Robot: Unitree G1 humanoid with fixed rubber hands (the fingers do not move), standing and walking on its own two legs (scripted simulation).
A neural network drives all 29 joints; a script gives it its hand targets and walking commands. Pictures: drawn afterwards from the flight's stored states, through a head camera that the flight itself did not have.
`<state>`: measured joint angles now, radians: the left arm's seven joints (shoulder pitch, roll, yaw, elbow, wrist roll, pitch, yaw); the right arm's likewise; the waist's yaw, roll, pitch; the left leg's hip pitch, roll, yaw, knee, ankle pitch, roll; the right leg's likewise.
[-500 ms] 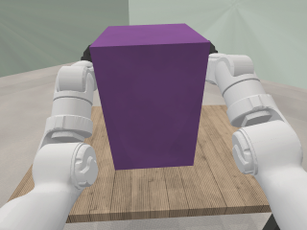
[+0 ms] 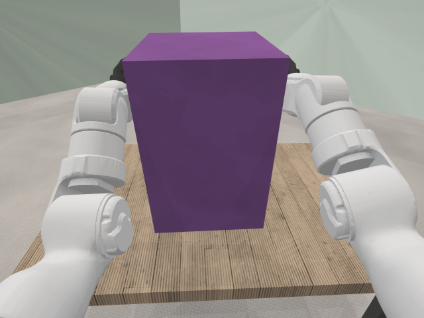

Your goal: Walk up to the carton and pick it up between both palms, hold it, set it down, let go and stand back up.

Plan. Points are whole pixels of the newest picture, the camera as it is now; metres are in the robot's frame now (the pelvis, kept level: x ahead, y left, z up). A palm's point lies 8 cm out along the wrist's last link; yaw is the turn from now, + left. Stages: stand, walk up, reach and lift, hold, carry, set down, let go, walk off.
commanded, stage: hold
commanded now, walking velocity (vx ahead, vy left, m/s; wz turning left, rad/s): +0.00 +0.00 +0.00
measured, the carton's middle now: (206, 130) +0.36 -0.01 +0.28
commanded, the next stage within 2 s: none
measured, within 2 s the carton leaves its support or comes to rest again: neither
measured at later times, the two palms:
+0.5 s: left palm (120, 97) +0.37 +0.14 +0.33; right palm (288, 90) +0.36 -0.14 +0.35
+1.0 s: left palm (120, 95) +0.37 +0.14 +0.34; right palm (289, 88) +0.36 -0.15 +0.35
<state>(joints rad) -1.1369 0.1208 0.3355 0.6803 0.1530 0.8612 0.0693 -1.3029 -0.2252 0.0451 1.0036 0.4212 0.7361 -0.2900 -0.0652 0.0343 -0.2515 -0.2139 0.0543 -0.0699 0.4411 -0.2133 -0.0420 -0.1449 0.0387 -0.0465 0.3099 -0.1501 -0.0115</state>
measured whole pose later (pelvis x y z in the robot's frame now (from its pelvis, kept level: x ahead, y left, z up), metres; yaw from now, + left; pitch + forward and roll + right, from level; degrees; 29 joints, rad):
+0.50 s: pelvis +0.00 +0.00 +0.00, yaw +0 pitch -2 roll -2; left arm -1.11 0.10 0.34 0.64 0.16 0.87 0.07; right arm -1.28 -0.23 0.06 0.98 0.44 0.75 -0.30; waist -0.07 0.03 -0.25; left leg -0.19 0.05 -0.06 0.45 -0.23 -0.04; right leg -0.12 0.04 -0.04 0.30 -0.15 -0.01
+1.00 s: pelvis +0.00 +0.00 +0.00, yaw +0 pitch -1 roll -2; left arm -1.14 0.12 0.34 0.68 0.16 0.86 0.08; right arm -1.32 -0.23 0.05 1.02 0.43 0.74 -0.29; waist -0.06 0.03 -0.25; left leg -0.21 0.06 -0.06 0.44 -0.21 -0.04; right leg -0.14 0.04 -0.04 0.31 -0.15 -0.01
